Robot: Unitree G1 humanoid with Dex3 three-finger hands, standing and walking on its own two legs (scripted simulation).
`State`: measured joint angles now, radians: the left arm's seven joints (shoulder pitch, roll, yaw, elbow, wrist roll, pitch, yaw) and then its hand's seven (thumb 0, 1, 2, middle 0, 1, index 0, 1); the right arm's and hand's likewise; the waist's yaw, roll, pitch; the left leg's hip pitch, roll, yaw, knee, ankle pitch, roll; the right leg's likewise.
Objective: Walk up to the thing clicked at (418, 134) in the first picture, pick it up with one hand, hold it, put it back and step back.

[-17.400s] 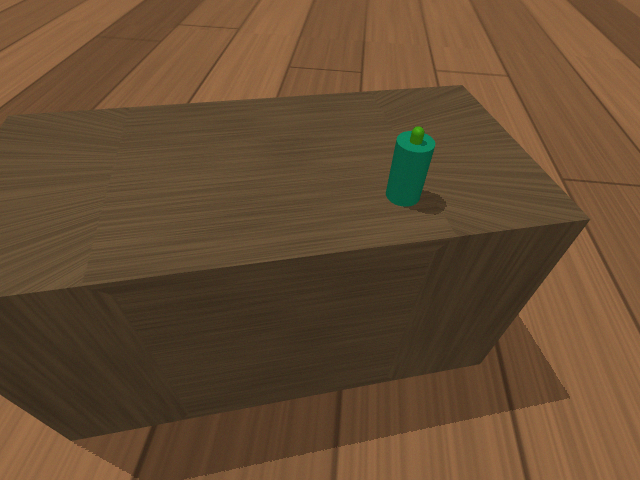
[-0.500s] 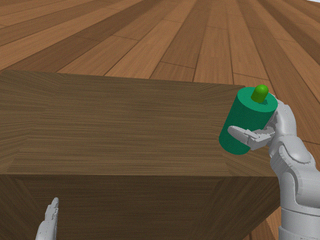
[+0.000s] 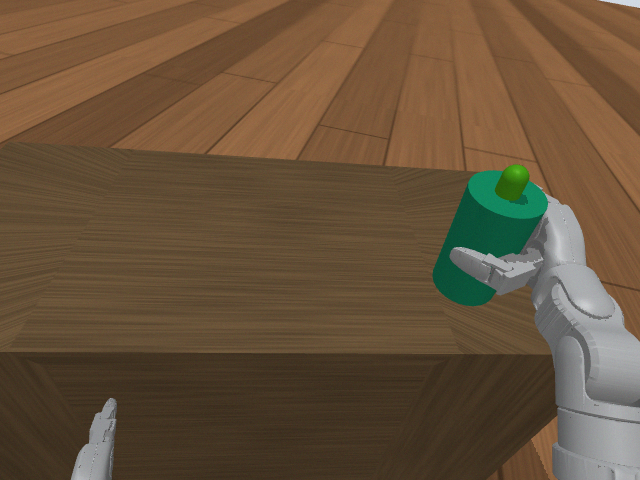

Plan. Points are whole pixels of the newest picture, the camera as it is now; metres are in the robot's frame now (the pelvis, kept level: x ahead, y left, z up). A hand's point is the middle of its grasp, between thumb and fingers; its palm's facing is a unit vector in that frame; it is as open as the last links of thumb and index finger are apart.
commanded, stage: crouch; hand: right
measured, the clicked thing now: (487, 232) +0.33 -0.16 +0.23
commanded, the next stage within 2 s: lower in 1.32 s
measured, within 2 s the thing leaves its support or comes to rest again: neither
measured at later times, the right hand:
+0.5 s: hand (464, 244) +0.38 -0.17 +0.17, palm faces +0.11 +0.99 -0.02, open 10.6 cm
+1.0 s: hand (443, 239) +0.45 -0.17 +0.12, palm faces +0.10 +0.99 -0.02, open 10.6 cm
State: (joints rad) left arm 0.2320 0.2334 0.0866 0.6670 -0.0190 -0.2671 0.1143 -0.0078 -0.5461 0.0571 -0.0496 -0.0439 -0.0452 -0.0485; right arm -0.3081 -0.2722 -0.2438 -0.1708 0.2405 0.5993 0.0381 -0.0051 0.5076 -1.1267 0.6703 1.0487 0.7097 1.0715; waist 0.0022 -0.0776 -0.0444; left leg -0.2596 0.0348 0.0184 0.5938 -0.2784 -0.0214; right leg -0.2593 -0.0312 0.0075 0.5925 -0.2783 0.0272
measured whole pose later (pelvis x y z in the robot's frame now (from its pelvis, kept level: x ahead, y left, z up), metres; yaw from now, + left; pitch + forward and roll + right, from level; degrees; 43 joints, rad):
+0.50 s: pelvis -0.01 +0.00 +0.00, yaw +0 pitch -1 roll +0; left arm 0.22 0.23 0.08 0.66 -0.01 -0.30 0.12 -0.01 -0.52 0.04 -0.05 -0.05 -0.05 -0.04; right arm -0.48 -0.29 -0.24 0.26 0.18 0.42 0.02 -0.01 0.50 -1.13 0.67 1.05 0.71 1.07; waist 0.04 -0.04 -0.02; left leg -0.34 0.03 0.01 0.62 -0.26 -0.02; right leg -0.33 -0.03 0.00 0.61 -0.27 0.03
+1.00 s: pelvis +0.00 +0.00 -0.01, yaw +2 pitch +5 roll +0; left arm 0.26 0.21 0.03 0.54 -0.01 -0.22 0.09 -0.01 -0.52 0.04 -0.06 -0.05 -0.06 -0.04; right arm -0.64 -0.34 -0.29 0.73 0.14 -0.01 0.05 -0.01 0.50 -1.13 0.67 1.05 0.71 1.07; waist 0.09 -0.01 -0.03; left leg -0.46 0.02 -0.01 0.65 -0.28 -0.02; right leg -0.45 -0.05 -0.02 0.66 -0.30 0.02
